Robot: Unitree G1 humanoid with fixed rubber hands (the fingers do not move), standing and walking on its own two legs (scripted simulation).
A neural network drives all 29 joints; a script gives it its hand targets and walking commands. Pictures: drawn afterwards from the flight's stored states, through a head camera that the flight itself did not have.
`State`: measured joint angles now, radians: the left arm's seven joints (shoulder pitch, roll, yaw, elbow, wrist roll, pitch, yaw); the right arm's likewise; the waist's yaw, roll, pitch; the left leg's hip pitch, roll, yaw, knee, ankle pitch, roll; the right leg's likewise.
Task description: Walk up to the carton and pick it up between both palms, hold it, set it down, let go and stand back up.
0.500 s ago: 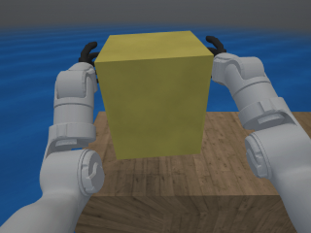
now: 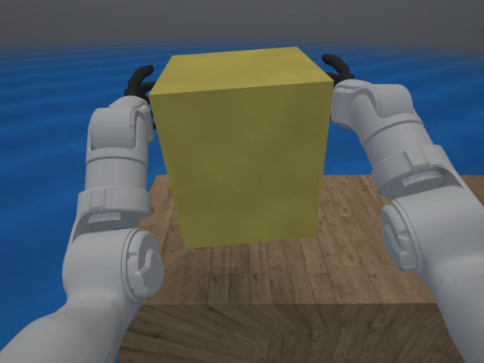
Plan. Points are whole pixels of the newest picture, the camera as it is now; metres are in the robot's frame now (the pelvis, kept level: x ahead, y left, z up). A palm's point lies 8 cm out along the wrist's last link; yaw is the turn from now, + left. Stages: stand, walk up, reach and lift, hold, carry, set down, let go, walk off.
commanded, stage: hold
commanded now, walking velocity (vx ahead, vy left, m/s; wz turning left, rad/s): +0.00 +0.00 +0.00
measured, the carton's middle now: (242, 144) +0.38 -0.01 +0.27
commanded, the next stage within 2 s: set down in 1.04 s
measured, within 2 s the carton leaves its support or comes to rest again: neither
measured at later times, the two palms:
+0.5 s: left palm (135, 109) +0.38 +0.15 +0.33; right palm (335, 105) +0.37 -0.15 +0.33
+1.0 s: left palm (139, 112) +0.38 +0.15 +0.33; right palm (342, 98) +0.37 -0.15 +0.34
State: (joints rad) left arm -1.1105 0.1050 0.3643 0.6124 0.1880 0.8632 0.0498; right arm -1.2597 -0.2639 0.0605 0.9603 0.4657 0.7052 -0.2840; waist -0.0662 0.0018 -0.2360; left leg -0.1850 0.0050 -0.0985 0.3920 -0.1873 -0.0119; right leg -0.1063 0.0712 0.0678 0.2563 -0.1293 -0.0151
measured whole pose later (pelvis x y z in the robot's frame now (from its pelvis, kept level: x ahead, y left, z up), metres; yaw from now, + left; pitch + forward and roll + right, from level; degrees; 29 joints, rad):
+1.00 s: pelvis +0.00 +0.00 +0.00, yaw +0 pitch -1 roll -2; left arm -1.10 0.11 0.36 0.59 0.19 0.87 0.04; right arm -1.25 -0.26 0.06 0.94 0.47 0.71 -0.30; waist -0.08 -0.01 -0.23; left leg -0.18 0.01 -0.10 0.39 -0.19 -0.02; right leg -0.10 0.07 0.07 0.26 -0.13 -0.02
